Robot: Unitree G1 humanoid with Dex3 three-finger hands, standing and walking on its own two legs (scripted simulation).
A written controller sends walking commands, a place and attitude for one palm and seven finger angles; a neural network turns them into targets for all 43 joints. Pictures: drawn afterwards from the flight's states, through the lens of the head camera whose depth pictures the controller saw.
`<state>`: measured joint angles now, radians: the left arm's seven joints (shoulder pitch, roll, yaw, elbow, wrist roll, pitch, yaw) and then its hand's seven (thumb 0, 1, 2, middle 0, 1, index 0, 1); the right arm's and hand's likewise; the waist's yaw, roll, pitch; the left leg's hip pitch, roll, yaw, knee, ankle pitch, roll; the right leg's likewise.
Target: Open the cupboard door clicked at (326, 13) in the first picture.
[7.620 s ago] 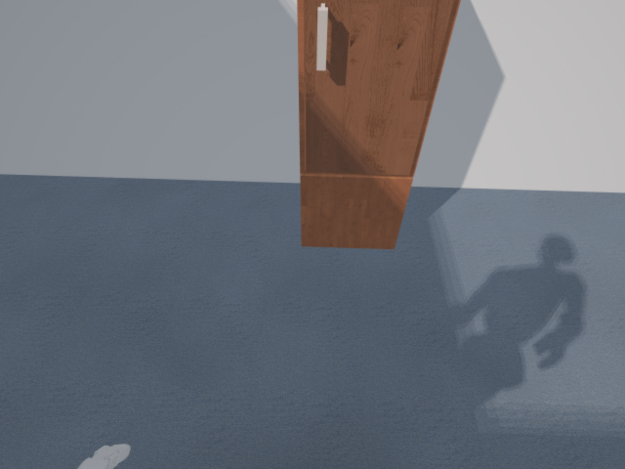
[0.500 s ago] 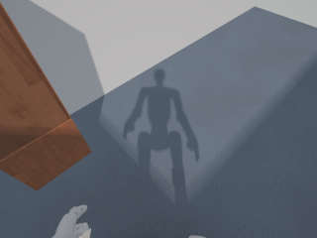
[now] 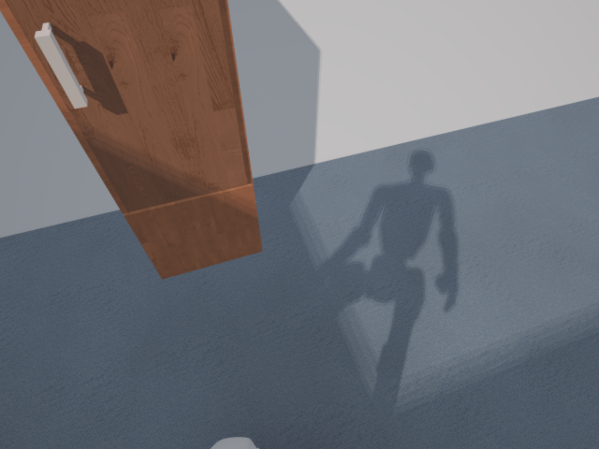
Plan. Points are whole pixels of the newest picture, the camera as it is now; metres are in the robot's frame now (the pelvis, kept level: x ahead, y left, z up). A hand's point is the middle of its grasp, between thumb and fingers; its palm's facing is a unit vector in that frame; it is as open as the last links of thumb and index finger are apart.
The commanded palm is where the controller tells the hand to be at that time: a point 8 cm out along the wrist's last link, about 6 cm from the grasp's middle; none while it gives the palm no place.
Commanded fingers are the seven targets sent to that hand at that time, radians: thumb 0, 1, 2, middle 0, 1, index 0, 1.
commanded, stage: turn to face it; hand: left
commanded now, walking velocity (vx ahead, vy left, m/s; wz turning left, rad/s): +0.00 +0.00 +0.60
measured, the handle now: (64, 66) +0.71 +0.51 +0.11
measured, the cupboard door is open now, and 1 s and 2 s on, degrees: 0 0 0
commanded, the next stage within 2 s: take the last steps up to it in 0.70 s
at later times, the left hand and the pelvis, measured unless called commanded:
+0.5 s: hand out of the picture +0.05 +0.24 -0.15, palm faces +0.26 -0.93 -0.27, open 7.4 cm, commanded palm none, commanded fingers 0.00 0.90 0.90 -0.20 -0.30 -0.20 -0.30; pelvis -0.02 +0.01 +0.00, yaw +14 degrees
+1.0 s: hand out of the picture -0.12 +0.15 -0.16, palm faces +0.49 -0.84 -0.23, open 7.4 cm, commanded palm none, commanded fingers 0.00 0.90 0.90 -0.20 -0.30 -0.20 -0.30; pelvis -0.04 -0.02 +0.01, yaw +26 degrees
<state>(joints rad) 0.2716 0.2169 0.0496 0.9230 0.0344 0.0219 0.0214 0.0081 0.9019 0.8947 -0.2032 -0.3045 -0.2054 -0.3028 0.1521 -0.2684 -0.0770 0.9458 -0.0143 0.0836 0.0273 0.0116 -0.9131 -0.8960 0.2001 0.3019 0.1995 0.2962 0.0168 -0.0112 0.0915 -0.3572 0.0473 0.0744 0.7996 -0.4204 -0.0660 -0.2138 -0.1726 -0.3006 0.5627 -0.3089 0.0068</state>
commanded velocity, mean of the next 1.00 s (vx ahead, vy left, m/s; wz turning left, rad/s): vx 0.07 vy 0.00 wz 0.33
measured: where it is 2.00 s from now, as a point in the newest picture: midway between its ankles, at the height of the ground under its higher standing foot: (268, 443)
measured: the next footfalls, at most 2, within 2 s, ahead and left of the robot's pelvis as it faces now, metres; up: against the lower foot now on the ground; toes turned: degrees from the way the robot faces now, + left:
left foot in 0.06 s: +0.04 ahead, +0.13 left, +0.00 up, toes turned +8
right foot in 0.58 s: +0.05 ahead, -0.10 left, +0.00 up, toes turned +15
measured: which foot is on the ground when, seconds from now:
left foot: up 0.00-0.04, down 0.06-0.58, up 0.60-1.00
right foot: down 0.00-0.06, up 0.08-0.56, down 0.58-1.00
